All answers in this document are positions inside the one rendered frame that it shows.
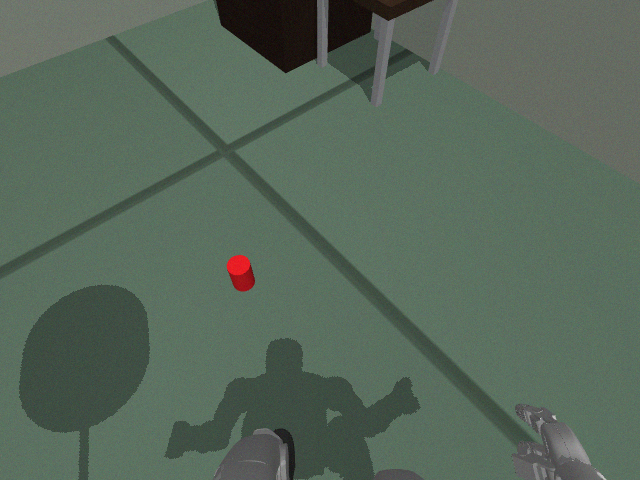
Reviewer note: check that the right robot hand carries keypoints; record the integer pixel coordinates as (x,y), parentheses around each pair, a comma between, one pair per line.
(535,461)

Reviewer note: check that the chair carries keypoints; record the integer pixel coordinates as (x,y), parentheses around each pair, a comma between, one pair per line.
(386,11)

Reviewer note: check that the can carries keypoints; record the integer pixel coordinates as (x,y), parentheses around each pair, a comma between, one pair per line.
(241,274)

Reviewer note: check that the left robot foot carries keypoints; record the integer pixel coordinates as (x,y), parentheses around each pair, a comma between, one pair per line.
(287,438)

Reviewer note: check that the right robot arm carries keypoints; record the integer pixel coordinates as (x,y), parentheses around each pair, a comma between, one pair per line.
(577,471)

